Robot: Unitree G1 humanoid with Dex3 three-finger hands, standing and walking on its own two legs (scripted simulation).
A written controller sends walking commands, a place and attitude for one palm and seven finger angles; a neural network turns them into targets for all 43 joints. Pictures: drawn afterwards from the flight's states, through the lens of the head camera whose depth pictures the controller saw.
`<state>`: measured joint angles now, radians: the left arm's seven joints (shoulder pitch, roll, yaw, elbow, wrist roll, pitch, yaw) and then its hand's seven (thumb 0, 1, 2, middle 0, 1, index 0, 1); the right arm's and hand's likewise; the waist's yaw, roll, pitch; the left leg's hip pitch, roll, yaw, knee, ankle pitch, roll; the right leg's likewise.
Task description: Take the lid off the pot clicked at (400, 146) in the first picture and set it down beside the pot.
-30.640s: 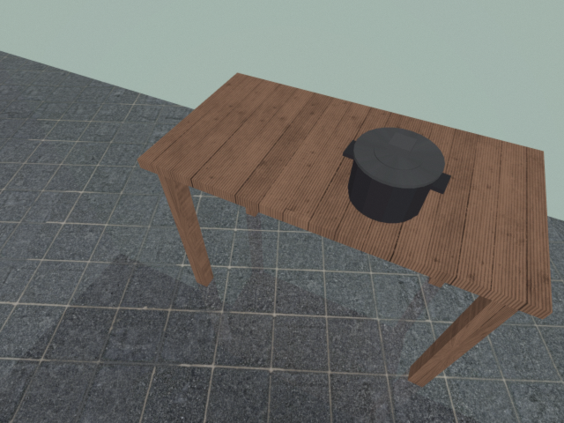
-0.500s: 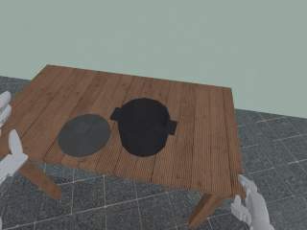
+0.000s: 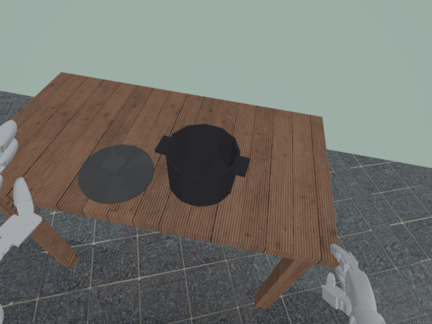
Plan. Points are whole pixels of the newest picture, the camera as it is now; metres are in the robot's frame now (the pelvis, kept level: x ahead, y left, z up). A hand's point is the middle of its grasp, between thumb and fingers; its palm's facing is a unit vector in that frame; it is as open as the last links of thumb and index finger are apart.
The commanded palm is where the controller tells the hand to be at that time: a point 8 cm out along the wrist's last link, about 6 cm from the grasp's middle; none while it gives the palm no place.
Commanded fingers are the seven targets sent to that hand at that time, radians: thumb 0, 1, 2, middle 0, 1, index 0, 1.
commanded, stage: step back with the hand held close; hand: left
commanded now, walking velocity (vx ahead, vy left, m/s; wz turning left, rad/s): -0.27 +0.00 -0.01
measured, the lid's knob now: (114, 165) +0.46 +0.29 -0.05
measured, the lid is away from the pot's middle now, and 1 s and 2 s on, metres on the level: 0.22 0.22 0.22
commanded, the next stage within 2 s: stop stepping back and stand still in 1.12 s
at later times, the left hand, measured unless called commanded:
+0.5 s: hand (40, 247) +0.17 +0.23 +0.17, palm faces +0.40 -0.83 -0.40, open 7.4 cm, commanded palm +0.09 +0.27 +0.19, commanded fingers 0.00 0.90 0.90 -0.20 -0.30 -0.20 -0.30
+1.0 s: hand (35, 315) +0.10 +0.20 +0.17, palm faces +0.18 -0.89 -0.43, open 7.4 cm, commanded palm +0.02 +0.27 +0.19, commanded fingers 0.00 0.90 0.90 -0.20 -0.30 -0.20 -0.30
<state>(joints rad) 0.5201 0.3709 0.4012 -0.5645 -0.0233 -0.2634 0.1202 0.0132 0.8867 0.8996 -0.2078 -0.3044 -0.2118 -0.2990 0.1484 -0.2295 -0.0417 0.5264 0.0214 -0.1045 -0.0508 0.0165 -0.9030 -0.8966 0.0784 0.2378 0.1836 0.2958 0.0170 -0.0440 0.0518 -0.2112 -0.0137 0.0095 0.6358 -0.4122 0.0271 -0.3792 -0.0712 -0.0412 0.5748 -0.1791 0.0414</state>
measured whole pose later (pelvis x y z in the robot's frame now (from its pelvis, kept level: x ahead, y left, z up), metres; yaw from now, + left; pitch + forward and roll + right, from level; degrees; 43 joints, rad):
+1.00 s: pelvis -0.12 +0.00 +0.00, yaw -1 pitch +2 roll -3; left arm 0.57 0.43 0.36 -0.68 -0.05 -0.27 0.09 0.01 0.89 0.90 -0.21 -0.30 -0.21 -0.30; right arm 0.14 -0.15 0.01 0.58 0.03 -0.10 -0.01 0.01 -0.90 -0.90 0.21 0.30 0.20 0.31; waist -0.05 -0.04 0.08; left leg -0.46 0.08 0.04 0.65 -0.22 0.01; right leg -0.29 -0.05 -0.07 0.55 -0.28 0.06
